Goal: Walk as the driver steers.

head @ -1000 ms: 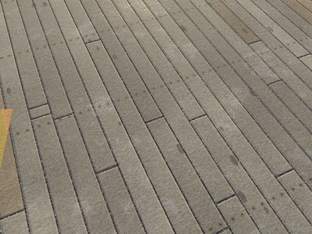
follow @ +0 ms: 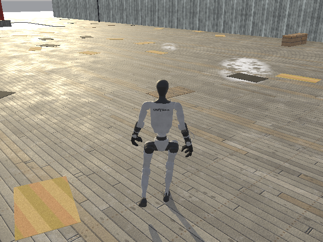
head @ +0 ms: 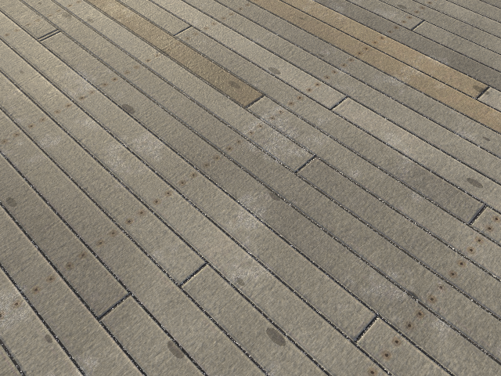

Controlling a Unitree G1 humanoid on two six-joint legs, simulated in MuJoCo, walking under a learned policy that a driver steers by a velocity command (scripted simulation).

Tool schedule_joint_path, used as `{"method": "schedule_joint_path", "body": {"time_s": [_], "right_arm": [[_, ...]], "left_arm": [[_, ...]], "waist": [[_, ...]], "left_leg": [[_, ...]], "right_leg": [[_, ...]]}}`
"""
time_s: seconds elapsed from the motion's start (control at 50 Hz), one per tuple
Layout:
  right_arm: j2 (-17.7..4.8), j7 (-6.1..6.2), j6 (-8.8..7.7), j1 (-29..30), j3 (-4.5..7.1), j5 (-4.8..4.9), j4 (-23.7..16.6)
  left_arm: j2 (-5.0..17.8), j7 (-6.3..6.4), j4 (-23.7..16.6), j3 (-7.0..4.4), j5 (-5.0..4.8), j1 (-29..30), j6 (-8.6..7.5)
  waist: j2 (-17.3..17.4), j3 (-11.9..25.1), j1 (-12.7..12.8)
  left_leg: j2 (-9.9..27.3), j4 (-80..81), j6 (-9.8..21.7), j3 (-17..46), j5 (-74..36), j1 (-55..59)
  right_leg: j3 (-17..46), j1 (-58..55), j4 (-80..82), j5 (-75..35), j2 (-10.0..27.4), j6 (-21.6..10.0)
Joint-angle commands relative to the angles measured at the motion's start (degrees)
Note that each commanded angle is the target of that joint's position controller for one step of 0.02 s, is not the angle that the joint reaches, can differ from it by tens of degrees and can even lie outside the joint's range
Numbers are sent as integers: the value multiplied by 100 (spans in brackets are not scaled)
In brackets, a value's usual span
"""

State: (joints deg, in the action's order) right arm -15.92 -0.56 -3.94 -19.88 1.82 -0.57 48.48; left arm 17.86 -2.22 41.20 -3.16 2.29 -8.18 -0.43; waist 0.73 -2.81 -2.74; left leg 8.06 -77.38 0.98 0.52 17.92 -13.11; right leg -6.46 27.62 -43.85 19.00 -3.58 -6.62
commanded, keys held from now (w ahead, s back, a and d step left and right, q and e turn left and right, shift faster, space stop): w+q+shift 1.00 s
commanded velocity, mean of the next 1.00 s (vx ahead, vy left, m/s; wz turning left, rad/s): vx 0.98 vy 0.00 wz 0.72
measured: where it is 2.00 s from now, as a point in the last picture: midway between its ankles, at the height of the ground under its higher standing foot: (42, 142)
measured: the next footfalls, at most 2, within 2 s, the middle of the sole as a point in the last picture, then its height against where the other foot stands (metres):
left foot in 0.38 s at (245, 348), level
right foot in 0.78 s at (258, 207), level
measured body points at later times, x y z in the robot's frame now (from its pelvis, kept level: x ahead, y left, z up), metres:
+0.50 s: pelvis +0.44 +0.01 +0.01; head +0.46 -0.01 +0.46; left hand +0.55 +0.28 -0.08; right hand +0.51 -0.27 -0.14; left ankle +0.48 +0.02 -0.70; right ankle +0.37 -0.16 -0.56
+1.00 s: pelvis +0.89 +0.10 +0.03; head +0.91 +0.11 +0.48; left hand +0.67 +0.31 -0.08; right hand +1.23 +0.05 -0.04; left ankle +0.84 +0.19 -0.60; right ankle +0.93 -0.05 -0.70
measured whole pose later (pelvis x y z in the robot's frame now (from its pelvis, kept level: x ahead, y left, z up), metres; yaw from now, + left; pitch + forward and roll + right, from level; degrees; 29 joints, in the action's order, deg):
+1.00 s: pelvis +0.89 +0.10 +0.03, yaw +46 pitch +2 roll -3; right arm -21.8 -3.9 -0.1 -5.9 4.0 -2.0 37.7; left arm 19.0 0.3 47.9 -3.3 2.0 -24.4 -5.3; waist 3.7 0.3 2.6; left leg 2.0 -73.7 5.6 -0.9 11.6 -41.7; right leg -9.2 5.6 -21.8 17.9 1.9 1.8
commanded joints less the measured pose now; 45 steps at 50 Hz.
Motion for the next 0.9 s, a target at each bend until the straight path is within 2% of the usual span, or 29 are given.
{"method": "schedule_joint_path", "body": {"time_s": [0.02,0.06,0.1,0.16,0.22,0.26,0.28,0.32,0.34,0.36,0.38,0.4,0.42,0.44,0.46,0.5,0.52,0.58,0.64,0.7,0.72,0.74,0.76,0.78,0.8,0.82,0.84,0.86,0.9], "right_arm": [[-484,-78,-56,219,40,-36,-503],[-472,-168,193,-127,87,-7,-245],[-359,-229,320,76,114,58,-156],[-231,-255,284,874,74,110,-330],[-163,-312,179,1395,2,68,-515],[-136,-339,149,1508,-60,42,-576],[-272,-334,208,1092,-18,130,-362],[-487,-332,284,625,19,9,-405],[-740,-276,332,-249,130,-29,-158],[-1088,-212,368,-1654,306,-22,280],[-1289,-125,339,-2781,457,77,580],[-1124,-48,397,-2207,420,163,754],[-1301,-28,357,-1163,387,2,325],[-1195,43,351,-895,426,-40,78],[-847,88,327,-618,376,-109,17],[-867,111,157,-245,328,-81,-57],[-835,111,48,-150,296,-40,-76],[-993,58,-139,-137,378,-2,-155],[-1057,-48,-134,-347,476,83,-166],[-1177,-35,-73,-527,572,44,-194],[-1271,-13,-70,-467,600,17,-230],[-1436,-29,-78,-336,633,-23,-263],[-1497,-53,-117,28,642,-21,-355],[-842,-29,-203,296,460,-13,-599],[-20,-54,-215,-349,205,302,-1070],[-490,26,-70,-73,180,135,-894],[-754,-9,5,454,245,-16,-885],[-756,-89,51,710,259,-70,-917],[-465,-280,183,1140,192,-196,-1159]], "left_arm": [[861,193,162,-258,60,-1032,-251],[488,148,208,-124,-30,-913,-458],[434,113,351,-109,-86,-983,-579],[223,59,492,-38,-113,-1210,-696],[78,153,640,70,-143,-1465,-731],[165,264,687,105,-155,-1442,-717],[307,364,611,103,-187,-1253,-749],[771,583,634,-10,-144,-1266,-667],[849,639,584,-48,-97,-1006,-572],[988,663,364,-108,-7,-404,-450],[984,599,284,-165,-58,247,-351],[-91,402,-26,150,77,810,-463],[-448,324,-560,305,-94,-144,-554],[-128,230,-722,377,14,-262,-729],[276,178,-611,330,78,-164,-804],[312,190,-580,351,267,-72,-597],[295,185,-625,381,284,19,-442],[162,118,-969,482,100,833,-338],[-30,109,-1139,541,-130,1297,-337],[194,158,-1163,450,-108,1278,-412],[375,198,-1066,364,-106,948,-447],[661,261,-874,227,-120,214,-487],[925,341,-603,84,-87,-990,-527],[1385,459,-379,-107,72,-2411,-549],[1907,430,-416,-212,251,-1928,-506],[1387,394,-532,-226,196,-1215,-433],[794,369,-580,-93,122,-867,-405],[531,336,-432,-31,119,-851,-393],[267,332,55,44,73,-1356,-438]], "waist": [[71,413,366],[-237,135,156],[-216,-260,150],[-476,-622,337],[-396,-610,387],[-319,-467,292],[-386,182,105],[-874,203,-360],[-850,450,-835],[-783,940,-1550],[-8,1032,-2223],[1533,249,-1506],[1339,924,-254],[734,1166,-239],[-450,393,39],[-853,-361,500],[-925,-584,616],[-534,-631,350],[31,-261,-159],[264,94,-302],[324,358,-140],[216,880,283],[113,1485,1034],[-593,2294,1560],[-2783,2920,709],[-1845,2118,654],[-952,1341,743],[-409,873,696],[-576,427,613]], "left_leg": [[85,-207,250,391,-539,-2467],[89,126,203,610,-756,-2060],[-54,481,196,537,-1155,-2531],[-345,1553,288,13,-2003,-2760],[-530,2437,448,-660,-2433,-2881],[-832,3225,587,-1144,-2545,-2395],[-1257,3293,602,-1371,-2628,-1521],[-1380,3543,819,-1446,-2079,-1039],[-1514,3562,922,-1377,-1865,-204],[-1469,3717,1205,-989,-1562,1081],[-972,4542,1786,-189,-1959,2142],[-884,3820,1825,400,-2112,2417],[-143,4332,2760,2937,-1631,2951],[602,5994,2947,4623,1010,2794],[582,6691,2578,4571,1962,1697],[96,6827,2198,3755,1346,-12],[-182,6940,2091,3257,1118,-786],[-809,7038,1866,2177,-382,-1819],[-995,6750,1459,1956,-1434,-1128],[-837,6066,1167,2175,-2354,108],[-796,5559,1044,2250,-3025,397],[-872,4620,907,2134,-3716,541],[-1082,3208,761,1936,-3586,-40],[-1346,1229,752,1512,-1630,-1033],[-1790,-284,542,865,1200,-2764],[-1152,-792,631,625,556,-3549],[-866,-560,611,451,62,-3631],[-663,-242,559,403,-177,-3447],[-398,-34,502,415,-237,-3350]], "right_leg": [[2456,-2260,2902,458,1663,-261],[1932,-1561,3356,267,1574,51],[1058,-1619,3646,-546,1318,449],[-88,-1739,3903,-2510,887,770],[-629,-2380,3901,-4618,923,800],[-855,-2719,3779,-6144,939,882],[-902,-2926,3398,-7894,894,978],[-874,-3290,2214,-9750,1400,1088],[-813,-3123,1244,-9792,1435,1063],[-638,-2587,-436,-9405,1439,1013],[-741,-1546,-3617,-5907,754,919],[-233,878,-5856,823,-377,783],[925,2303,-6434,1099,-241,869],[1573,2607,-5770,809,9,745],[1535,2426,-4925,263,360,628],[1379,1752,-3814,211,705,810],[1269,1358,-3143,152,903,929],[841,140,-945,-1028,1074,1145],[633,-441,501,-2319,805,1057],[717,-641,1427,-2157,516,950],[756,-1046,1555,-1804,374,900],[711,-1842,1565,-1260,238,814],[803,-3218,1360,-899,485,717],[2068,-4615,1393,1229,1757,587],[5672,-5438,2916,2734,3349,-30],[5805,-4740,3137,3802,3143,-190],[4494,-4019,2944,2947,2770,-63],[3442,-3376,2882,1564,2478,55],[2104,-2820,2951,128,2044,307]]}}
Over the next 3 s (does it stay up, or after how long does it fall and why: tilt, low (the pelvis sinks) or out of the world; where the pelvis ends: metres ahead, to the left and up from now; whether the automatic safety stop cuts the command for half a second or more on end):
stays up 1.27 0.70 0.04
